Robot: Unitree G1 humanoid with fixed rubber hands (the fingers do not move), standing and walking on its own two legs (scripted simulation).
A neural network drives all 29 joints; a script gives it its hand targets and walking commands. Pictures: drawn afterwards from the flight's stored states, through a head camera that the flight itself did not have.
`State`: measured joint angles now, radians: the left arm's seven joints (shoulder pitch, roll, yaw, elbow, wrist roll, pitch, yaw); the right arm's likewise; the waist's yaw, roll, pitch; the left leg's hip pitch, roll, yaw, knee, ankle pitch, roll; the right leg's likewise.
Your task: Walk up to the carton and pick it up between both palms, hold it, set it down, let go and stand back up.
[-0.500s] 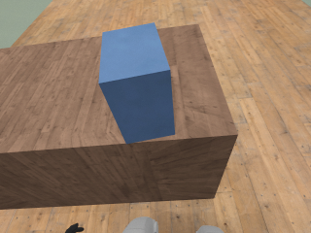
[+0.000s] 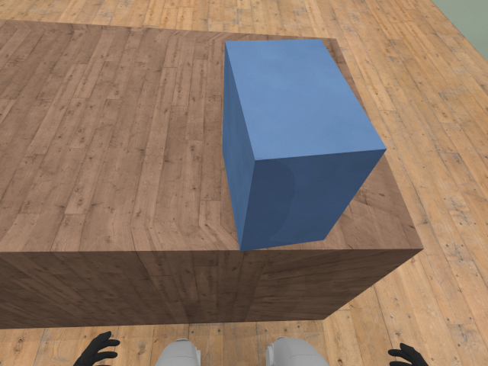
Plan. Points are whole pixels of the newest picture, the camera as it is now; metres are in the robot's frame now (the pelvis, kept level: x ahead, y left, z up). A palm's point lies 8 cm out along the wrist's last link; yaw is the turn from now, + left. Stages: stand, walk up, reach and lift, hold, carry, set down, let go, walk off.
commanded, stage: walk up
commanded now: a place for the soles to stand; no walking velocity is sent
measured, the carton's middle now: (278, 149) +0.45 -0.04 +0.07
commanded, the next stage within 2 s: none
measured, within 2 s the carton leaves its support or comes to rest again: neither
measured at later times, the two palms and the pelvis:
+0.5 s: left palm out of the picture +0.13 +0.20 -0.09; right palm out of the picture +0.12 -0.30 -0.08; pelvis +0.01 -0.05 +0.01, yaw +0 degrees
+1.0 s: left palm out of the picture +0.09 +0.21 -0.08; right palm out of the picture +0.10 -0.31 -0.08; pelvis +0.01 -0.06 +0.02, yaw +4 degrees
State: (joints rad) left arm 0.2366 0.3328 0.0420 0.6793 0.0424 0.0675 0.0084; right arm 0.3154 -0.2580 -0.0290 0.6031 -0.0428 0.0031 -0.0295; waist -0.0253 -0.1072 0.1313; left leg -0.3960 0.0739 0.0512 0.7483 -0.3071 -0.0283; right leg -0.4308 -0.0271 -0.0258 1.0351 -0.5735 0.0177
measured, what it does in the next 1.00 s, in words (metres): steps on the spot: right foot, then left foot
